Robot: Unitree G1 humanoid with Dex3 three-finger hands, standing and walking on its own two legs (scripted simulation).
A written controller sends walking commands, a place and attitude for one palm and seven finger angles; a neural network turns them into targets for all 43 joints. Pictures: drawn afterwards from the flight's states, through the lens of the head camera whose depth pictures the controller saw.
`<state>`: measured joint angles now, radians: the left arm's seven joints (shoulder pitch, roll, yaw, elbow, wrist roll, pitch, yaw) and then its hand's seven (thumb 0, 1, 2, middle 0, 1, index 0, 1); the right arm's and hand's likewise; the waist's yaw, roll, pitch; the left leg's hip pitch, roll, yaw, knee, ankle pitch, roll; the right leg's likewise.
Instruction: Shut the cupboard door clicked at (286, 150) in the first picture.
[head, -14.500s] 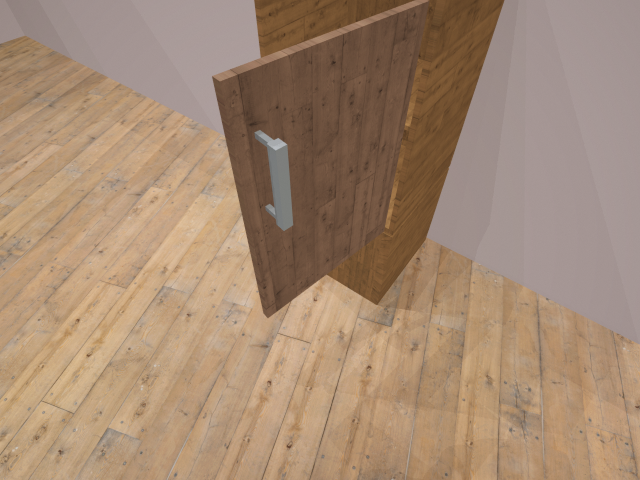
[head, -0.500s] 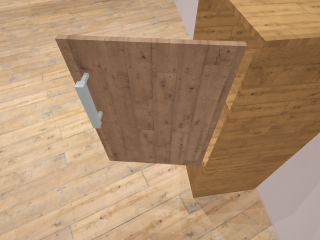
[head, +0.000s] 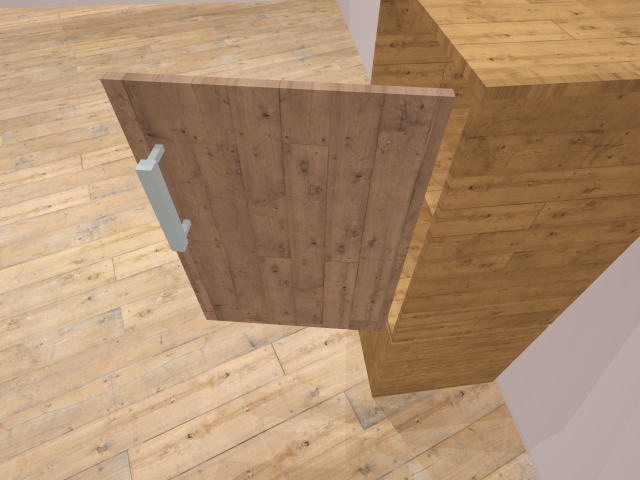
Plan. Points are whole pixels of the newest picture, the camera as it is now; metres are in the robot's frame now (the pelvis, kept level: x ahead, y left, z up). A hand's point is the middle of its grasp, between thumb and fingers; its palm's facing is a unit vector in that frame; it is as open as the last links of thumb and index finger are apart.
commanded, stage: come to a stop and stand still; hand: left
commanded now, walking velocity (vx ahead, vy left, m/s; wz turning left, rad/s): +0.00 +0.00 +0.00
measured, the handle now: (169, 201) +0.46 +0.26 +0.07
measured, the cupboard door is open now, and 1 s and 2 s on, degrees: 79 79 79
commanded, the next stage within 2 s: look again from close up in 0.34 s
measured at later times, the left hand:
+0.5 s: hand out of the picture -0.02 +0.14 -0.18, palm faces +0.02 -0.98 -0.17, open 7.4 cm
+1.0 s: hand out of the picture +0.01 +0.18 -0.17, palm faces +0.02 -0.97 -0.23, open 7.3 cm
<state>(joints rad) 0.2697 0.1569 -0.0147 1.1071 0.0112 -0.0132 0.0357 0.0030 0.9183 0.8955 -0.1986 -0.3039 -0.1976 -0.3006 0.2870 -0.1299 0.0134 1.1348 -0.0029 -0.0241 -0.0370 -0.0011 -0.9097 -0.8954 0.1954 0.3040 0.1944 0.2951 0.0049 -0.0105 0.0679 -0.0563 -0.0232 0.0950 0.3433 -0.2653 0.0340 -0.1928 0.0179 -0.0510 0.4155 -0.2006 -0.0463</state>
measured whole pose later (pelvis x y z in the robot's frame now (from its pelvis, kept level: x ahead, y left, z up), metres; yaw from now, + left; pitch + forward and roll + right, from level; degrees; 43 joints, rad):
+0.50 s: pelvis +0.00 -0.02 +0.00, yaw +0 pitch +0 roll +0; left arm 0.32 0.11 -0.02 1.12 0.01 -0.04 0.05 0.00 0.91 0.90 -0.20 -0.30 -0.20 -0.30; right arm 0.32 -0.11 0.01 1.12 0.00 -0.01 -0.03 0.00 -0.91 -0.90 0.20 0.30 0.19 0.30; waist 0.00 0.02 0.05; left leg -0.15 0.02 0.06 0.47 -0.32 0.00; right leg -0.24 0.06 -0.08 0.43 -0.20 -0.07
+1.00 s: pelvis +0.00 +0.01 +0.00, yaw +0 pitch -1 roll +1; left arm 0.26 0.15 -0.01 1.10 0.01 -0.02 0.04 0.00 0.92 0.90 -0.20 -0.30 -0.20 -0.30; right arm 0.33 -0.14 0.03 1.11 -0.01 -0.03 -0.03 0.00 -0.91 -0.90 0.20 0.30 0.19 0.30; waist -0.01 0.03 0.04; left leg -0.10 -0.04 0.08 0.41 -0.29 0.05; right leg -0.24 0.00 -0.05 0.48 -0.23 -0.04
